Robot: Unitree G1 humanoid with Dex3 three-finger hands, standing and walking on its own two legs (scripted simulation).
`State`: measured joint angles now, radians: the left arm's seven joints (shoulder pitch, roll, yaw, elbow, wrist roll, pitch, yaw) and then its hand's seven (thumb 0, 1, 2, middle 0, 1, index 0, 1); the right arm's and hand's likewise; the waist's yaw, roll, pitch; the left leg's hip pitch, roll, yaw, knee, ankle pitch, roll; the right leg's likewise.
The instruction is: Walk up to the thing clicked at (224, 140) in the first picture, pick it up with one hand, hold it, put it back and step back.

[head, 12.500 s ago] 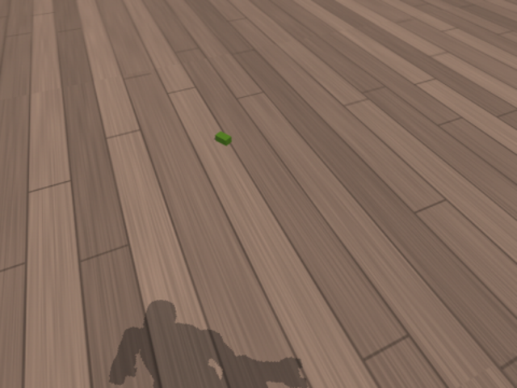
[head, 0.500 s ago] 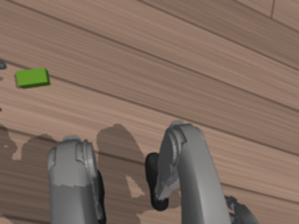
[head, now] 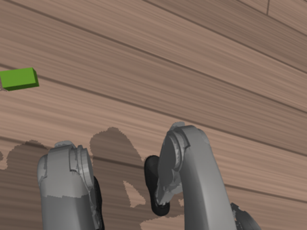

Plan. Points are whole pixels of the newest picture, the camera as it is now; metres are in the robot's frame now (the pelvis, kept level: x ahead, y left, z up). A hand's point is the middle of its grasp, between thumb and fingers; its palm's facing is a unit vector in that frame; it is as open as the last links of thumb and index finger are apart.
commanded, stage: rise first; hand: left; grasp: from above
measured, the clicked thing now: (20, 79) +0.51 +0.31 -0.31
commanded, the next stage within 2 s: approach in 1.46 s
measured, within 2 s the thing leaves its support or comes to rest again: neither
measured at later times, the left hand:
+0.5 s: hand out of the picture +0.45 +0.35 -0.19, palm faces -0.46 -0.10 -0.88, open 12.6 cm
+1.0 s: hand out of the picture +0.46 +0.35 -0.20, palm faces -0.46 -0.10 -0.88, open 12.5 cm
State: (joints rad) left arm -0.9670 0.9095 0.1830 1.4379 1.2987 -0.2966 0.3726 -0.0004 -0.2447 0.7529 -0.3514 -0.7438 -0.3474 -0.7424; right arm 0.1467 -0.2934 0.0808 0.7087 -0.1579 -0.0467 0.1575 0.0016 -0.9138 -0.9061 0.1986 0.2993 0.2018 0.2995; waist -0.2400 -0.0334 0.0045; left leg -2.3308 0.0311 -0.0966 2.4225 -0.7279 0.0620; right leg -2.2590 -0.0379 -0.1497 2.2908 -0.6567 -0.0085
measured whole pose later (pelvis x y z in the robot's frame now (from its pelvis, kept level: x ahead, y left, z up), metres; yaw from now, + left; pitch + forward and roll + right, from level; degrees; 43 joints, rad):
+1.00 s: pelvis +0.00 +0.00 -0.01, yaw -1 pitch +34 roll -11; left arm -1.04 0.96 0.16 1.53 1.30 -0.25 0.37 0.00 -0.25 0.77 -0.35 -0.76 -0.34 -0.76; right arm 0.18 -0.31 0.15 0.67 -0.15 -0.07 0.18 0.00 -0.91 -0.90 0.20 0.30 0.20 0.30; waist -0.31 -0.04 0.04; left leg -2.36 0.03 -0.12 2.46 -0.71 0.06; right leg -2.28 -0.04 -0.17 2.31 -0.64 -0.01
